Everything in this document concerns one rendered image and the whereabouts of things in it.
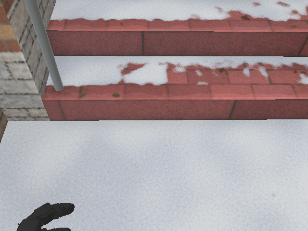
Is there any robot left hand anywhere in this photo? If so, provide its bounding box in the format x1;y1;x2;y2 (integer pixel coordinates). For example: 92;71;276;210
16;202;75;231

